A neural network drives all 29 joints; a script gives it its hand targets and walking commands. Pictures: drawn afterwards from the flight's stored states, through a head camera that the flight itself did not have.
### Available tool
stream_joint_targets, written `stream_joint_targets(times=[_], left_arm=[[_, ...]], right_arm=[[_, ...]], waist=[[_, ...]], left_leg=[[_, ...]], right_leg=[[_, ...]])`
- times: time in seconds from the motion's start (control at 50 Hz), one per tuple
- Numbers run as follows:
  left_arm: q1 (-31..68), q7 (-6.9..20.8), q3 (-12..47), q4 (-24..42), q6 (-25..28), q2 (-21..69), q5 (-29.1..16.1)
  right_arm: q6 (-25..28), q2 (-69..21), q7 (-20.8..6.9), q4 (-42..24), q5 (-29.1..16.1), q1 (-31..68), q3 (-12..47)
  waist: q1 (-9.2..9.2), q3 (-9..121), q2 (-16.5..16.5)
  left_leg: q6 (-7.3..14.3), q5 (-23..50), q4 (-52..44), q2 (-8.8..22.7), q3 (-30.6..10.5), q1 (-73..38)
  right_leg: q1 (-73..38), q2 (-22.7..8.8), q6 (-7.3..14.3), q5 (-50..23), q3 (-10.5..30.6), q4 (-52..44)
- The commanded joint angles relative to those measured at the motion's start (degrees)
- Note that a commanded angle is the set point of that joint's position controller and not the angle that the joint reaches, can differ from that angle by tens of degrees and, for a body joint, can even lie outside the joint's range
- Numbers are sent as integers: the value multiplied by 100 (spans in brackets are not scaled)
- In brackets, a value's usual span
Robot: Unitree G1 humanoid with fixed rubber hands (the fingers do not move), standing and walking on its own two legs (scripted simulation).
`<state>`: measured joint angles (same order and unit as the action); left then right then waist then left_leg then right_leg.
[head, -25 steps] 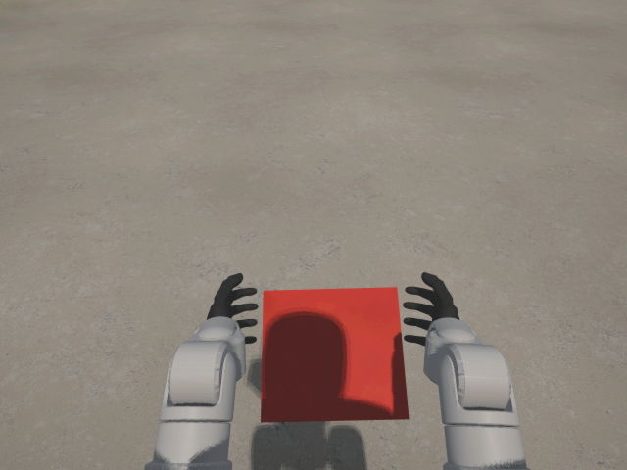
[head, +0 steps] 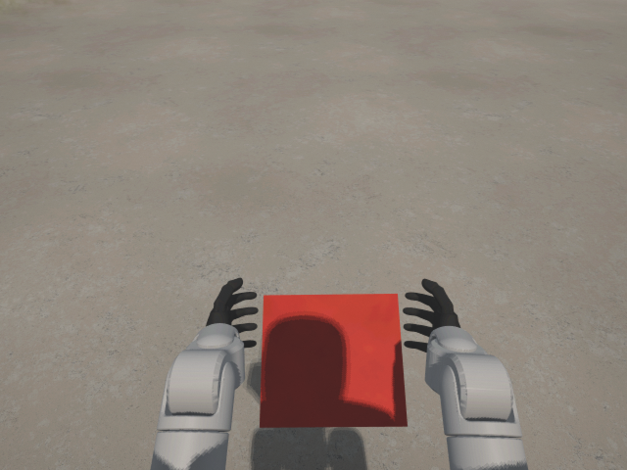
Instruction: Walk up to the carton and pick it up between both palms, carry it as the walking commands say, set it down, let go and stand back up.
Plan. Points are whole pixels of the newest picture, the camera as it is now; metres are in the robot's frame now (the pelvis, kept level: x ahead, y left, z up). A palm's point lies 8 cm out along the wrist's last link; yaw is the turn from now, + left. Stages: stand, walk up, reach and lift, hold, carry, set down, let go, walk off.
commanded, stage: carry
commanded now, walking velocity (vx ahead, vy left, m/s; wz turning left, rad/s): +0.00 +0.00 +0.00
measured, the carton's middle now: (330, 357) +0.32 +0.00 -0.04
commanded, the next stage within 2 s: hold in 0.72 s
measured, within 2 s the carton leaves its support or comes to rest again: neither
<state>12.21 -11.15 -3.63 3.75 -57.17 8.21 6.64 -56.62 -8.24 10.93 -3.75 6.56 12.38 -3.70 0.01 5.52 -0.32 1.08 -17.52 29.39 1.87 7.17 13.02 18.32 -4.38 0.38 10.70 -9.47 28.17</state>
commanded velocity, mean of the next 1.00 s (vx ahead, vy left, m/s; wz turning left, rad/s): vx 0.00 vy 0.00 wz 0.00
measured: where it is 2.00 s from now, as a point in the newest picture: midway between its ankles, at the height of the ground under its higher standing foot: outside the picture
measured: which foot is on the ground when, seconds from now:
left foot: down 0.00-1.00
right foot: down 0.00-1.00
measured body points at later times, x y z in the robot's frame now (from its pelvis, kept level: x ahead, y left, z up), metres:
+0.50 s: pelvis -0.01 +0.00 +0.00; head -0.03 +0.00 +0.45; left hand +0.29 +0.14 +0.07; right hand +0.29 -0.14 +0.07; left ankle -0.02 +0.10 -0.74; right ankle +0.04 -0.12 -0.74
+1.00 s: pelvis -0.03 +0.00 +0.00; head -0.05 -0.01 +0.45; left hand +0.26 +0.14 +0.02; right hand +0.26 -0.14 +0.03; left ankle -0.02 +0.10 -0.74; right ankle +0.04 -0.13 -0.74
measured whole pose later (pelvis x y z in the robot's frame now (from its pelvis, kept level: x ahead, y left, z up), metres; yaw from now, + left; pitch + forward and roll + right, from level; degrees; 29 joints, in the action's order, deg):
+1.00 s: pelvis -0.03 +0.00 +0.00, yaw +6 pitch -6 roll -1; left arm 9.3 -6.0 -2.9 -10.0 -41.0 7.7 11.1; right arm -43.1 -7.5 6.2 6.0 9.5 8.0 -4.9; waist 5.0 -3.6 0.7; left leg 1.1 -13.9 27.0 -0.4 -0.3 6.6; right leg 8.1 -1.9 -0.9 8.8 -3.4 23.4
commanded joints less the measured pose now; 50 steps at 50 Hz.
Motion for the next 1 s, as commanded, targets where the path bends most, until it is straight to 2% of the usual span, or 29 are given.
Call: stream_joint_targets(times=[0.0, 0.7, 0.72, 0.74, 0.76, 0.8, 0.82, 0.84, 0.88, 0.9, 0.92, 0.98], left_arm=[[2018, 1028, 2283, 696, 232, 5013, -1331], [1917, 1003, 2288, 827, 265, 4894, -1372], [525, 1148, 316, -1184, 614, 2992, 253], [626, 1194, 719, -1852, 1167, 2586, 27], [639, 1256, 1335, -1072, 1579, 2814, -226], [927, 1411, 2424, -215, 1864, 4020, -515], [1581, 1485, 2873, 207, 2016, 4481, -639], [2011, 1510, 3046, 308, 2090, 4668, -739], [2313, 1624, 3267, 379, 2160, 4940, -908], [2349, 1668, 3230, 172, 2138, 4963, -920], [2500, 1692, 3116, -180, 2089, 5029, -873], [2874, 1901, 2792, -994, 2026, 5305, -798]], right_arm=[[210, -5064, -1022, -675, -1321, 1958, 2261], [246, -4965, -985, -819, -1359, 1883, 2305], [450, -2954, -1130, 1192, 265, 503, 295], [990, -2541, -1120, 1916, 107, 538, 570], [1426, -2708, -1224, 1119, -228, 704, 1207], [1717, -3756, -1438, 51, -787, 954, 2285], [1820, -4246, -1525, -451, -1062, 1719, 2712], [1859, -4375, -1556, -585, -1162, 2184, 2856], [1841, -4649, -1622, -596, -1214, 2227, 3099], [1800, -4689, -1644, -402, -1156, 2169, 3037], [1766, -4652, -1698, -95, -1081, 2289, 2873], [1658, -4979, -1835, 482, -994, 2743, 2687]], waist=[[-1, 1246, 55], [-7, 1299, 40], [32, -1215, 403], [111, -733, 282], [173, -179, 235], [284, 1204, 102], [333, 1718, 43], [405, 1742, 81], [558, 1674, -46], [603, 1523, -38], [599, 1244, 168], [538, 794, 161]], left_leg=[[113, 1034, -565, 676, -617, 17], [142, 958, -521, 671, -594, 95], [57, 464, -1061, -476, -1160, 277], [81, 836, -1013, -455, -1231, 287], [23, 1439, -858, -450, -1332, -67], [-29, 3144, -603, -513, -1421, -562], [-7, 3595, -507, -542, -1463, -522], [22, 3362, -531, -551, -1487, -620], [32, 3004, -529, -556, -1481, -784], [48, 2692, -551, -568, -1485, -783], [21, 2051, -641, -549, -1490, -674], [71, 829, -770, -540, -1456, -153]], right_leg=[[-827, -524, 154, -762, 627, -293], [-850, -501, 191, -883, 678, -283], [-1896, 633, 207, -661, 1157, -725], [-1943, 632, 250, -804, 1270, -683], [-2088, 695, 215, -1276, 1280, -560], [-2773, 858, 50, -2625, 1339, -426], [-3038, 858, -10, -3064, 1426, -295], [-2745, 846, 10, -2818, 1406, -327], [-2472, 845, 1, -2436, 1360, -388], [-2347, 837, 7, -2147, 1350, -426], [-2163, 841, 61, -1503, 1314, -451], [-2255, 819, 120, -642, 1325, -479]])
